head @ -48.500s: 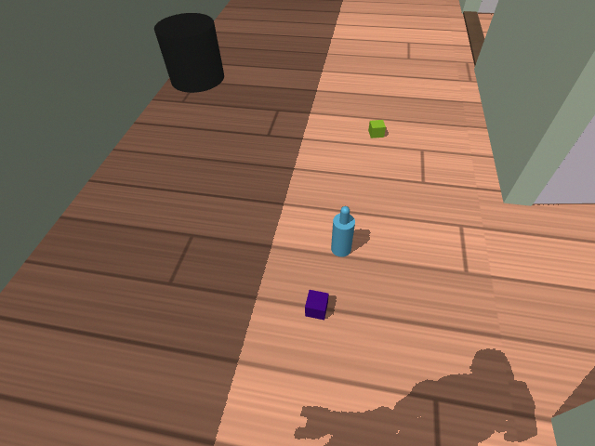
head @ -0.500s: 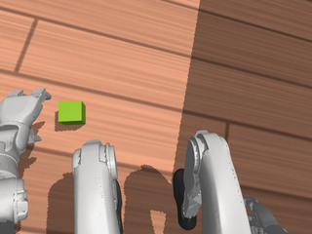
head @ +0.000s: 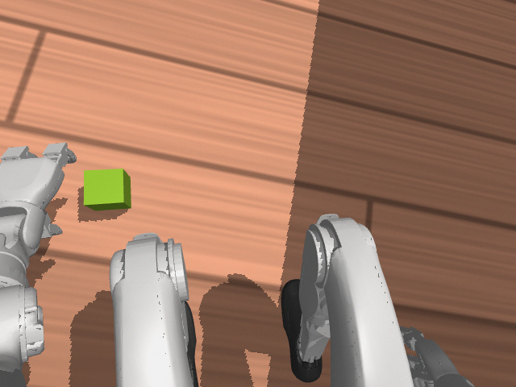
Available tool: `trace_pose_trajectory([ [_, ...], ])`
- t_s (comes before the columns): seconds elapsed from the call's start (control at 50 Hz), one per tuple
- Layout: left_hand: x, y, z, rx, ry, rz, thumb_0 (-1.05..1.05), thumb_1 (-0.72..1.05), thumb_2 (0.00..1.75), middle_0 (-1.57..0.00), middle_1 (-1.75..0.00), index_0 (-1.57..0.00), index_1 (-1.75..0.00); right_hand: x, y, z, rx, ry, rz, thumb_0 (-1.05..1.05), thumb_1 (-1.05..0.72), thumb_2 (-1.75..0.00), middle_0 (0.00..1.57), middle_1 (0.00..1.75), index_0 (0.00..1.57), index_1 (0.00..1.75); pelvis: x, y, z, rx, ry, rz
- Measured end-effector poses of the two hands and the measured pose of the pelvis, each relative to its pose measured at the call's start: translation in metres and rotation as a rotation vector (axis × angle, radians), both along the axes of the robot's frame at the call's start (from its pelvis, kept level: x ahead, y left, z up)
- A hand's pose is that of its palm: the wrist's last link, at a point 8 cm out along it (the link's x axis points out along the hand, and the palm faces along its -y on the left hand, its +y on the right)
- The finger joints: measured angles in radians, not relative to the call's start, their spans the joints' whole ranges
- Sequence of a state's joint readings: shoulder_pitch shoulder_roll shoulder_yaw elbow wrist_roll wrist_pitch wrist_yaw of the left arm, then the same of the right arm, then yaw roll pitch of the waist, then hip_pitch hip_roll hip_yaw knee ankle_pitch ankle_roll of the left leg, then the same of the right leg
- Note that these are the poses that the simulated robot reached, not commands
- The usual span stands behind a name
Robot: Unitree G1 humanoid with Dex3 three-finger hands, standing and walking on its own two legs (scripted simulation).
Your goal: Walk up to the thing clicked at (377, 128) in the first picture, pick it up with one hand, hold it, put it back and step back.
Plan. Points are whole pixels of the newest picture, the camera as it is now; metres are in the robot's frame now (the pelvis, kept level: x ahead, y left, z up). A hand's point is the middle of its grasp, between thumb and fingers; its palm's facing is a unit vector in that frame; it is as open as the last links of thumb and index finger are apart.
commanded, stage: approach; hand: left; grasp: from above
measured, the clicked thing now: (108, 190) +0.44 +0.27 -0.29
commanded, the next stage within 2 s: close in in 0.92 s
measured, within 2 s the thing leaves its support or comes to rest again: neither
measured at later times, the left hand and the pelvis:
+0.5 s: hand (101, 159) +0.47 +0.25 -0.17, palm faces -0.38 -0.02 -0.93, open 14.1 cm; pelvis +0.00 +0.00 -0.01, yaw -1 degrees
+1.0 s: hand (82, 187) +0.42 +0.28 -0.18, palm faces -0.37 -0.04 -0.93, open 14.0 cm; pelvis +0.00 +0.00 -0.01, yaw -1 degrees
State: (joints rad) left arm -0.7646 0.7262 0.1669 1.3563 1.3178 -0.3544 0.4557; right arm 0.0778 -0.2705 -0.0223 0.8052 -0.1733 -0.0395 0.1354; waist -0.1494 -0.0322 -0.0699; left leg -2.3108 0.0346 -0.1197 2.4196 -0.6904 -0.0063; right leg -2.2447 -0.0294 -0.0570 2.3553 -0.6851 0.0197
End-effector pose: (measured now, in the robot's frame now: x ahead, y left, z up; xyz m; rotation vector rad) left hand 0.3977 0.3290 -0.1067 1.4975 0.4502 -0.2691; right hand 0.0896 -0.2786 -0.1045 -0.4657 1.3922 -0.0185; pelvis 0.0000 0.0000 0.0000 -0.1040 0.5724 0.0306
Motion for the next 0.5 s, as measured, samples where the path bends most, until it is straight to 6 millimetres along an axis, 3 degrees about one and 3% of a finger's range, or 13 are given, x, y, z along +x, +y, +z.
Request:
trace_pose_trajectory([
  [0.14,0.003,-0.005,-0.005,0.004,0.009,-0.02,0.0,-0.36,0.86,-0.22,-0.87,-0.23,-0.88,-0.006,0.0,0.0,-0.001,0.011,-0.002,0.0,-0.91,-0.9,0.2,0.3,0.21,0.29,0.0,0.0,-0.002,-0.001,-0.002,0.001],
  [0.24,0.012,-0.022,-0.01,0.003,0.018,-0.069,0.0,-0.43,0.92,-0.16,-0.94,-0.17,-0.94,-0.012,0.0,0.0,-0.001,0.017,-0.001,0.0,-0.91,-0.9,0.2,0.3,0.21,0.29,0.0,0.0,-0.004,0.002,-0.002,0.002],
  [0.4,0.049,-0.066,-0.014,-0.008,-0.054,-0.109,0.0,-0.5,0.98,-0.1,-1.01,-0.11,-1.01,-0.029,-0.003,0.006,-0.012,0.008,-0.021,0.0,-0.91,-0.9,0.2,0.3,0.21,0.29,-0.001,-0.001,-0.006,0.0,0.0,-0.007],
  [0.5,0.071,-0.078,-0.008,0.021,-0.074,-0.071,0.0,-0.53,1.0,-0.09,-1.01,-0.09,-1.02,-0.046,-0.003,0.008,-0.003,0.02,-0.058,0.0,-0.91,-0.9,0.2,0.3,0.21,0.29,0.0,-0.001,-0.006,-0.002,0.009,-0.017],
])
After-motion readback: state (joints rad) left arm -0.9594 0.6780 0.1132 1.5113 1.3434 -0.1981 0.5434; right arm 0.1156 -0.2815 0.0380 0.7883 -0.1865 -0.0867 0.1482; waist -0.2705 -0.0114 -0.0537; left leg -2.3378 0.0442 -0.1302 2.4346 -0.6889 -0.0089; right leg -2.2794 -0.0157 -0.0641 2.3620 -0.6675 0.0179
